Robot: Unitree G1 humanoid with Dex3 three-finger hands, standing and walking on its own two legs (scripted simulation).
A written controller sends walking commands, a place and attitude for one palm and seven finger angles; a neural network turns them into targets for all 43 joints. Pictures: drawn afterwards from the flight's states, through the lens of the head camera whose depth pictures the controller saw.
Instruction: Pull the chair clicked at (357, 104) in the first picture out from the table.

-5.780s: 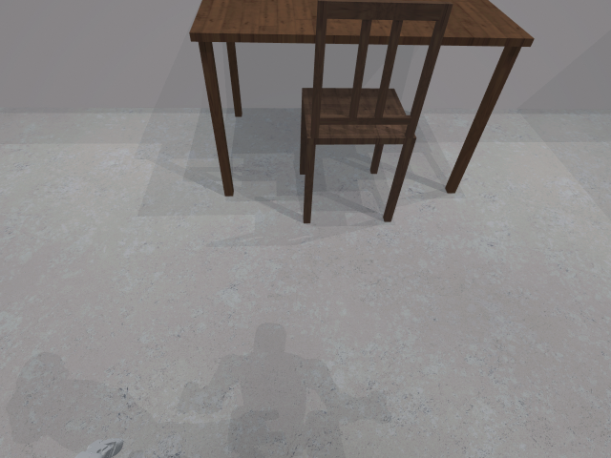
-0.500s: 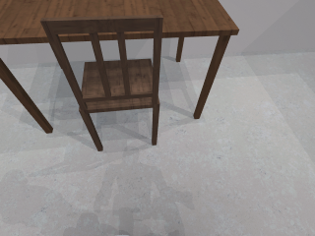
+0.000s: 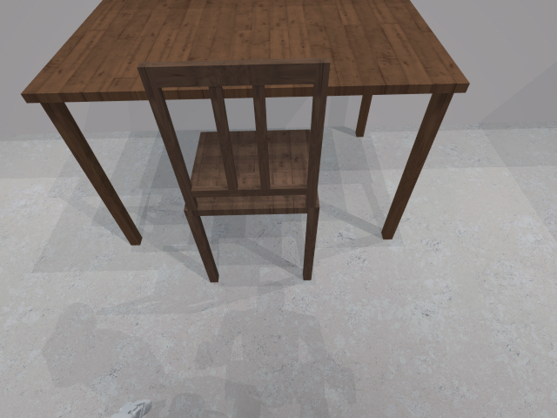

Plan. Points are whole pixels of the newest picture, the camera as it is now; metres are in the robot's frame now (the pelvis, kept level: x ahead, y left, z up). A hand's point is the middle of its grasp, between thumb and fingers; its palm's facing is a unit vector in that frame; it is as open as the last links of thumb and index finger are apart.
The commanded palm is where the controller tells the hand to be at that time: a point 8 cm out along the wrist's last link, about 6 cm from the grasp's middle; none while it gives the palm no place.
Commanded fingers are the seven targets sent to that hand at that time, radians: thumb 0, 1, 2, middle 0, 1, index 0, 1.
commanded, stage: take the last steps up to it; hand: left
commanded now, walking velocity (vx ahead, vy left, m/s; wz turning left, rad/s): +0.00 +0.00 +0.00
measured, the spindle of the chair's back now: (225, 143) +0.72 +0.17 -0.06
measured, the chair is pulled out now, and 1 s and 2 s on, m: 0.00 0.00 0.00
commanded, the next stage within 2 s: come to a stop and stand still in 0.98 s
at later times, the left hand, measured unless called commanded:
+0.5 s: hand out of the picture -0.06 +0.19 -0.18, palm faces +0.17 -0.98 -0.14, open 7.4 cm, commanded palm none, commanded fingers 0.00 0.90 0.90 -0.20 -0.30 -0.20 -0.30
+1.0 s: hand (203, 324) +0.31 +0.17 -0.17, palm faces +0.04 -0.98 -0.21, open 7.4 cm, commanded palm none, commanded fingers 0.00 0.90 0.90 -0.20 -0.30 -0.20 -0.30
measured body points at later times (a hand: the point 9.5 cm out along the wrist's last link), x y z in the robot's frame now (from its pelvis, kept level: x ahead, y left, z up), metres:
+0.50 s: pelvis +0.05 +0.03 +0.00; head +0.05 +0.06 +0.45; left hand -0.06 +0.24 -0.16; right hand +0.12 -0.20 -0.14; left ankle +0.03 +0.13 -0.73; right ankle +0.00 -0.09 -0.71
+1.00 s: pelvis +0.22 -0.02 -0.01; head +0.25 -0.03 +0.44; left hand +0.31 +0.22 -0.15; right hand +0.15 -0.23 -0.17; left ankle +0.07 +0.12 -0.65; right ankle +0.29 -0.10 -0.73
